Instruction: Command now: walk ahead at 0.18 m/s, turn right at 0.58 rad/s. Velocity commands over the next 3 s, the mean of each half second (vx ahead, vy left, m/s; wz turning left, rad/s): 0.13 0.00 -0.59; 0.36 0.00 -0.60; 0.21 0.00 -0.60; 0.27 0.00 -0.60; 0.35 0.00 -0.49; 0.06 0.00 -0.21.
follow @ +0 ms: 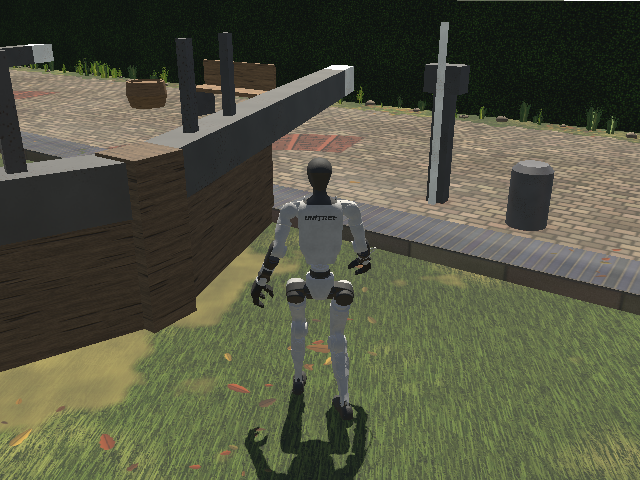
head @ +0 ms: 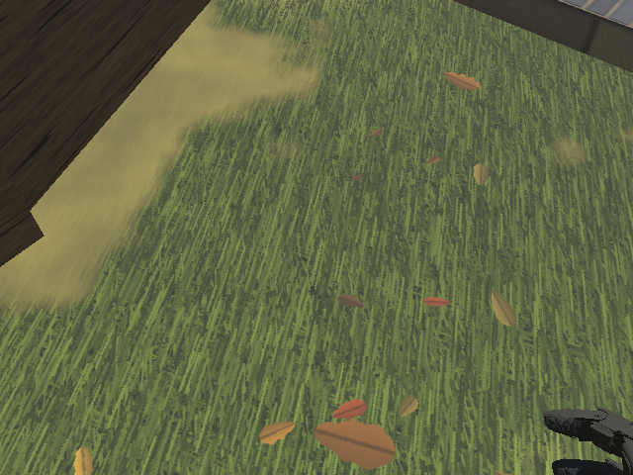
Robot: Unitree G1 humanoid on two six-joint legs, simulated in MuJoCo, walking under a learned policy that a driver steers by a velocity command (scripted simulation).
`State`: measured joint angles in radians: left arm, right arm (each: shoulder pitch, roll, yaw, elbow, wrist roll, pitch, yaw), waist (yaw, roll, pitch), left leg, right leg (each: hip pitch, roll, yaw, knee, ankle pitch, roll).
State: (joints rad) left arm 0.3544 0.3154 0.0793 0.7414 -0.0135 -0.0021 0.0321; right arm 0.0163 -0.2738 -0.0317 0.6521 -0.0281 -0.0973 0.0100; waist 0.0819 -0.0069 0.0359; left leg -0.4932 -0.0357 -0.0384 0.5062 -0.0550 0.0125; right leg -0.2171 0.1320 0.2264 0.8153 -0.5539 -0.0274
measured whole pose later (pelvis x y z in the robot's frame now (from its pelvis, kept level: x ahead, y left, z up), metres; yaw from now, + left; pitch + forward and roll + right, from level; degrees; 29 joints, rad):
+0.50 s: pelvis +0.06 -0.04 +0.02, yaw -18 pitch +1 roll +3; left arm 0.28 0.30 0.07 0.66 0.00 0.01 0.01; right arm 0.11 -0.33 -0.09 0.76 0.01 -0.01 0.00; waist 0.01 0.05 0.03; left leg -0.50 0.03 0.01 0.93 -0.39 -0.01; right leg -0.29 0.01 0.04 0.54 -0.27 -0.07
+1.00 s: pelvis +0.25 -0.07 +0.02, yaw -35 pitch +2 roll +1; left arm 0.33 0.32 0.07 0.69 -0.02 0.00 0.03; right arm 0.16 -0.27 -0.07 0.76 -0.01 -0.08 0.01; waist 0.02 -0.04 0.01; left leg -0.25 -0.02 0.03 0.44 -0.22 0.01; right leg -0.45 0.02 0.10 1.12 -0.45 0.02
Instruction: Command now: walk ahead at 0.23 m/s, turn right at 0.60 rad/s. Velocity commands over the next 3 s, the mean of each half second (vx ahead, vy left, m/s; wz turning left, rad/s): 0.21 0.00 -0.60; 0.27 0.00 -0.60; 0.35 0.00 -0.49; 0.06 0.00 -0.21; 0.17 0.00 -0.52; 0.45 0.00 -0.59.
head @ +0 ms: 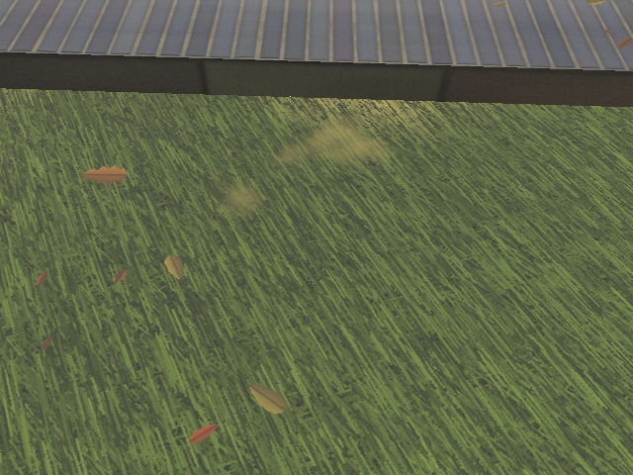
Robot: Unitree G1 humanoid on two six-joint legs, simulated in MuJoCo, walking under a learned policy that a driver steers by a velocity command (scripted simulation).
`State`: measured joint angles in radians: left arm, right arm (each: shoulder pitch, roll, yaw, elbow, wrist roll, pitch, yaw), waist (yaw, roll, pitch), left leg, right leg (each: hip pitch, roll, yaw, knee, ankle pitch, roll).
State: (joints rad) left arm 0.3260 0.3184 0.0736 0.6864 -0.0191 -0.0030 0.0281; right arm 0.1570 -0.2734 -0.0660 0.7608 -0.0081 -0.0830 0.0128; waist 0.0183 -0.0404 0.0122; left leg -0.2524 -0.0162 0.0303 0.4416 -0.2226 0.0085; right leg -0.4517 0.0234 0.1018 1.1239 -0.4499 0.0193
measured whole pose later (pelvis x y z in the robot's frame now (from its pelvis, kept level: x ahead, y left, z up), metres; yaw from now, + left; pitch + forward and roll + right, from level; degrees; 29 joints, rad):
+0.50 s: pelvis +0.16 -0.06 +0.00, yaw -18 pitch +2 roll +1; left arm 0.19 0.32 0.07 0.56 0.00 0.00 0.00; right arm 0.09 -0.33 -0.05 0.75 0.00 -0.03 0.00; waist 0.00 0.02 0.10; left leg -0.52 0.04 -0.03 1.09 -0.44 -0.06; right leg -0.35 0.07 0.05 0.46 -0.15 -0.07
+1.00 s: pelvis +0.31 -0.08 +0.01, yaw -36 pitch +2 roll +0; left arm 0.22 0.33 0.08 0.61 -0.02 -0.01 -0.01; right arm 0.34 -0.28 -0.06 0.78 -0.01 -0.07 -0.01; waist -0.06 -0.05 0.00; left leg -0.08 0.01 0.07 0.33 -0.27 0.01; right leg -0.66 -0.04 0.08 1.05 -0.21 0.03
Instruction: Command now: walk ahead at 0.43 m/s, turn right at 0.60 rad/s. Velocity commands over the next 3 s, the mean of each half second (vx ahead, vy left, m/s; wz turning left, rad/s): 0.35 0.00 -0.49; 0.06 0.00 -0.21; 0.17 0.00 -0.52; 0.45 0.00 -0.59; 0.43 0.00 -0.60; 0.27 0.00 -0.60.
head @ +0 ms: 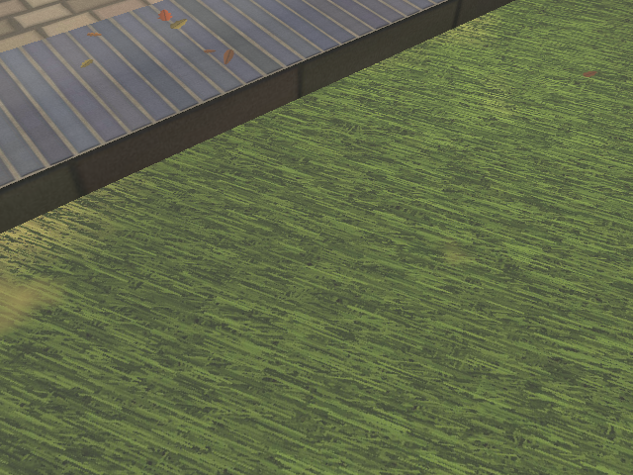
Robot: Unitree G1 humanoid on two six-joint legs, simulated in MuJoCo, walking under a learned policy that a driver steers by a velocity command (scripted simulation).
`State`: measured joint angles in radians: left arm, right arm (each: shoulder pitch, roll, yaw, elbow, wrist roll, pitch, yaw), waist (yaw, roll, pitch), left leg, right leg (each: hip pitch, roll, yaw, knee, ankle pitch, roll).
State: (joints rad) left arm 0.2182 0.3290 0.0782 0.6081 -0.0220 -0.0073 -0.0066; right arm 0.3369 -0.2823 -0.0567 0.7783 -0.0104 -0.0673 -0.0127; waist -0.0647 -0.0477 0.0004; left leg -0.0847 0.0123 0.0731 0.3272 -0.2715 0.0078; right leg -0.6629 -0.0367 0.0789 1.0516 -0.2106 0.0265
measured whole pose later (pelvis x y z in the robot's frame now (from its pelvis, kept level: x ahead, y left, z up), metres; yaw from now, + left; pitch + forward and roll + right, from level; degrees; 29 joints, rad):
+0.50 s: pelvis +0.24 -0.09 +0.00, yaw -14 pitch +2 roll +0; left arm 0.22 0.28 0.05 0.69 0.00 -0.04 -0.01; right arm 0.14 -0.33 -0.04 0.71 -0.01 -0.05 -0.02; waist 0.02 0.04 0.08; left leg -0.65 0.10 -0.03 0.97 -0.23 -0.07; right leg -0.22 0.10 0.03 0.36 -0.16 -0.09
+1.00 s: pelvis +0.33 -0.09 -0.02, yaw -22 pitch +1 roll +1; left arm 0.22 0.30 0.06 0.82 -0.01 0.06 0.02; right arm 0.07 -0.27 -0.04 0.70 -0.01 0.01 -0.05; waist 0.02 0.00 0.05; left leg -0.39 0.04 0.10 0.55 -0.18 0.02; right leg -0.27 0.05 0.06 0.76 -0.48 -0.01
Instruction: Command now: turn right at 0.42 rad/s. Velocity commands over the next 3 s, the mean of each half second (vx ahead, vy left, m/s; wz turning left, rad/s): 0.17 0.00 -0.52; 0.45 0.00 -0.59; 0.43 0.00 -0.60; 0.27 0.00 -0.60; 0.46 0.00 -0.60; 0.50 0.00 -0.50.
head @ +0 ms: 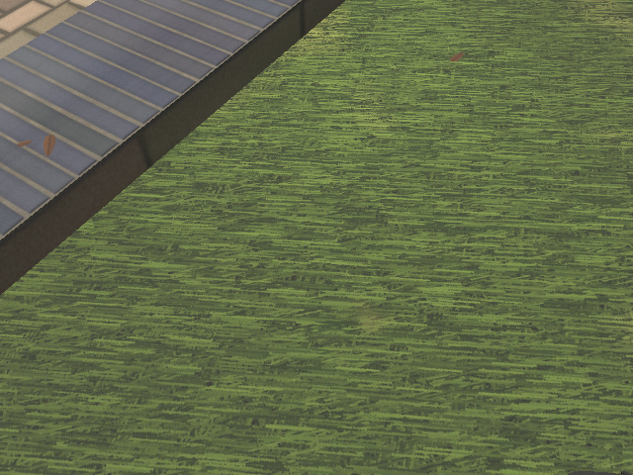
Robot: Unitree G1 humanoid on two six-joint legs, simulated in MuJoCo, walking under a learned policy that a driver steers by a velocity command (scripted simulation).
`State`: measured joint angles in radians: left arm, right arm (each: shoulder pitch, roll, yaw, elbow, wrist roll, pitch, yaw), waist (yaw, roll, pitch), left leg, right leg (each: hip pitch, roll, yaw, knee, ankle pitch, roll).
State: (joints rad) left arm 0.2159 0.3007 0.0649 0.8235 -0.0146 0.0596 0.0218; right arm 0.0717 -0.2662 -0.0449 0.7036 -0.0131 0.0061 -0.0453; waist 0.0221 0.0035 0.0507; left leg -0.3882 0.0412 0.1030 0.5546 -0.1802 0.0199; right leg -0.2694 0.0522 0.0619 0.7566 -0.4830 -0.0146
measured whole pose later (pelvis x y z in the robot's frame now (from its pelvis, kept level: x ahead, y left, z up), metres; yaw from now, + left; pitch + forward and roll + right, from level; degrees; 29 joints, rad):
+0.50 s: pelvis +0.02 -0.05 +0.03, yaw -15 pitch +2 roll +3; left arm 0.37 0.27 0.06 0.80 -0.02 -0.03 0.03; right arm 0.07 -0.33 -0.10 0.78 0.02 -0.07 0.00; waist 0.06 0.03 -0.01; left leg -0.47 0.01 -0.08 0.61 -0.13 -0.07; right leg -0.11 0.05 0.19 0.31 -0.23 -0.07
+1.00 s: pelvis +0.23 -0.09 +0.01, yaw -33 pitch +2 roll +2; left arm 0.13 0.30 0.06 0.64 -0.02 -0.03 -0.03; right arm 0.34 -0.29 -0.07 0.86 0.01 -0.08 0.00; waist -0.09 -0.04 0.05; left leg 0.07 -0.01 0.15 0.21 -0.31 -0.01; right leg -0.69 -0.09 0.02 0.76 -0.04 -0.01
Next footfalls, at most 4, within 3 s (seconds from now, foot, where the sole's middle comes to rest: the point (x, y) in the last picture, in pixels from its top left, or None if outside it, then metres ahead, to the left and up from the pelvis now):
0.64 left None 0.22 0.05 -0.76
1.12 right None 0.37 -0.33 -0.76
1.58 left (521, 376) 0.68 -0.39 -0.76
2.08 right None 0.44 -0.51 -0.76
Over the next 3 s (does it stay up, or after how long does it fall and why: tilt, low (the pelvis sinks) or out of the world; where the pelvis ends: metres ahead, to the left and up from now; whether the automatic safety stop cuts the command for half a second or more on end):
stays up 0.55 -0.91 0.00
